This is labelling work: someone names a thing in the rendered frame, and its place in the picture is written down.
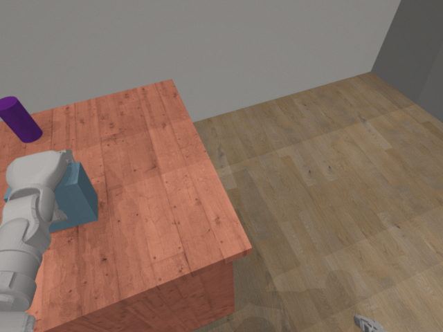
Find table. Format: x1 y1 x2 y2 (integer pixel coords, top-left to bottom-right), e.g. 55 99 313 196
0 79 252 332

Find sponge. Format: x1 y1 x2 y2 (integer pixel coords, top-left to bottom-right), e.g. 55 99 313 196
3 162 98 232

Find robot right hand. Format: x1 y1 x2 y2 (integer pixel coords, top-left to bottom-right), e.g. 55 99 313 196
354 315 389 332

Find robot left upper arm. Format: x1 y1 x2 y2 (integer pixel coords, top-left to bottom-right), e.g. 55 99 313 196
0 311 35 332

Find left robot forearm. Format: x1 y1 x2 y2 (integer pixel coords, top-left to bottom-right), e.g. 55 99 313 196
0 184 55 311

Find robot left hand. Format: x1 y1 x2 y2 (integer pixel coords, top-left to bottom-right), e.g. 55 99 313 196
6 149 75 223

